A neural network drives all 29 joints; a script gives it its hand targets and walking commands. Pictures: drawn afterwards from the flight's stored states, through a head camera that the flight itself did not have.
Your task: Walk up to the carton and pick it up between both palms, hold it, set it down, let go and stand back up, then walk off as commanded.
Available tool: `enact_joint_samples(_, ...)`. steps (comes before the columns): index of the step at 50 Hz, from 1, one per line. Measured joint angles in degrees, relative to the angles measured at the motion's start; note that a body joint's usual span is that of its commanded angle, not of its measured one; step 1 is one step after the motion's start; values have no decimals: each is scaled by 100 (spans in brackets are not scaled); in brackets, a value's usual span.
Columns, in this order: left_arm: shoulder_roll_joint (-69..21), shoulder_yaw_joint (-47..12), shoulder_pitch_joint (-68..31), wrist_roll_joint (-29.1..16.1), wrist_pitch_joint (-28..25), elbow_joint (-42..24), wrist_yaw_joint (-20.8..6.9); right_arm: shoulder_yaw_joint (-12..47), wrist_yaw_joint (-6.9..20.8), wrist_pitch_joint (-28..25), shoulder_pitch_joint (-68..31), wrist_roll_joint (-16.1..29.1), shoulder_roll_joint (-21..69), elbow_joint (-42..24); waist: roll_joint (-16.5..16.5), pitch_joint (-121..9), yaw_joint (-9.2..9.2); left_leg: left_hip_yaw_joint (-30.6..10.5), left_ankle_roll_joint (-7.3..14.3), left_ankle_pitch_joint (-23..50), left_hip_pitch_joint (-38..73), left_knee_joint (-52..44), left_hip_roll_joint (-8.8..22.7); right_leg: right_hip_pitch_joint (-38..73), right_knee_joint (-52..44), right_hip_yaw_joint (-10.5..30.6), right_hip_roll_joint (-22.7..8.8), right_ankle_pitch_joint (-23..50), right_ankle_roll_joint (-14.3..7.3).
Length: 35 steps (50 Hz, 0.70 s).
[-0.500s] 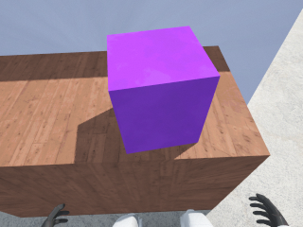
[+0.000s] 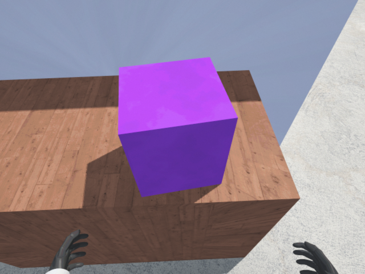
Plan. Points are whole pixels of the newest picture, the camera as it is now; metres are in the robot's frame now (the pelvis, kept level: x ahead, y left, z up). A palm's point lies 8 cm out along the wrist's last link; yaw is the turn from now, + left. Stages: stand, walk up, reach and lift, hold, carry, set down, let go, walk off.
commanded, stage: reach and lift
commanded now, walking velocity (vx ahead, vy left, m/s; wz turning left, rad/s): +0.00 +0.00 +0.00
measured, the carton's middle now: (174, 130) +0.43 +0.04 +0.06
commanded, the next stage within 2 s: none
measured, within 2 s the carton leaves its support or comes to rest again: neither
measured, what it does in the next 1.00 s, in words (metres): stands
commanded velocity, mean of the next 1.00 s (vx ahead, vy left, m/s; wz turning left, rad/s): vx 0.00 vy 0.00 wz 0.00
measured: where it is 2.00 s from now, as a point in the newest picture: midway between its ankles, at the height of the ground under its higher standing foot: outside the picture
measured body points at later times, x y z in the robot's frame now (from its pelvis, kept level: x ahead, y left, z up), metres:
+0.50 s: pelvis +0.02 -0.01 +0.01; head +0.05 -0.01 +0.46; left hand +0.21 +0.25 -0.02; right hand +0.19 -0.23 -0.02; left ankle +0.03 +0.13 -0.73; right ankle +0.05 -0.11 -0.73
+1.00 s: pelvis +0.02 +0.00 +0.01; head +0.04 -0.01 +0.46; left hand +0.23 +0.22 +0.03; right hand +0.24 -0.21 +0.04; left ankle +0.03 +0.13 -0.73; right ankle +0.05 -0.11 -0.73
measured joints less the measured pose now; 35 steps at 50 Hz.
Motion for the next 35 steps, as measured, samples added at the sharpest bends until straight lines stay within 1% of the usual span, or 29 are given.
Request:
enact_joint_samples(6, -1, -10, 237, -184, -274, -394, -1, 284, -25, 107, 98, 193, 205, -658, -101, -1, 0, 0, -45, 149, 123, -315, 0, 41, -141, -6, 10, 51, -56)
enact_joint_samples(13, 0, -77, 415, -455, -471, -884, -1, 454, -97, 303, 177, 368, 433, -1301, -97, -2, 0, 1, -89, 229, 353, -601, 0, 222, -319, -10, 17, 68, -77)
enact_joint_samples(21, -1, -168, 633, -649, -618, -1432, 10, 506, -152, 415, 411, 639, 450, -2015, -51, -1, 0, 1, -101, 244, 561, -802, 0, 441, -537, -15, 23, 88, -79)
enact_joint_samples(35, -46, -441, 1002, -810, -753, -2460, 256, 531, -153, 575, 690, 1038, 450, -3059, -30, -2, 9, 1, -101, 248, 592, -881, 0, 535, -749, -16, 25, 165, -79)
